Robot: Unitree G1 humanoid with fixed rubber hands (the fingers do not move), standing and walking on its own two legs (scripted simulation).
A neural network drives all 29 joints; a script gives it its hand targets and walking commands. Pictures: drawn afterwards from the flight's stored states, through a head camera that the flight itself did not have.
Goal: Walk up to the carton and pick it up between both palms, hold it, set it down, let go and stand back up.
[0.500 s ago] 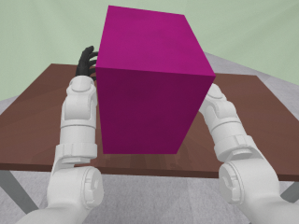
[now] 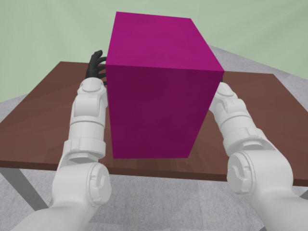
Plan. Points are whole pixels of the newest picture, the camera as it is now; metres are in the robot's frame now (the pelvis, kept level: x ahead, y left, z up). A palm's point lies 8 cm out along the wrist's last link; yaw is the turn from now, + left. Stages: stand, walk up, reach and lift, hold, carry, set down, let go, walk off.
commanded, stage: set down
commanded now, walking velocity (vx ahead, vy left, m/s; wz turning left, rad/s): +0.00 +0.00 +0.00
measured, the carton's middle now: (152, 86) +0.45 +0.01 +0.20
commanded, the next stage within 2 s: none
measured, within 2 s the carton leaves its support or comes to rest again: neither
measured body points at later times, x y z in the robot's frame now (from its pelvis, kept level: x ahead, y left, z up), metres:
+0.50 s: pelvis +0.00 -0.01 +0.00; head -0.02 +0.00 +0.45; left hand +0.43 +0.15 +0.21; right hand +0.44 -0.16 +0.20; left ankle -0.01 +0.14 -0.75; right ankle +0.02 -0.10 -0.75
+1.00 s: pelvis +0.01 -0.01 +0.00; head +0.00 -0.01 +0.45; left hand +0.44 +0.13 +0.18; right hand +0.45 -0.17 +0.17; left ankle -0.01 +0.14 -0.75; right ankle +0.02 -0.10 -0.75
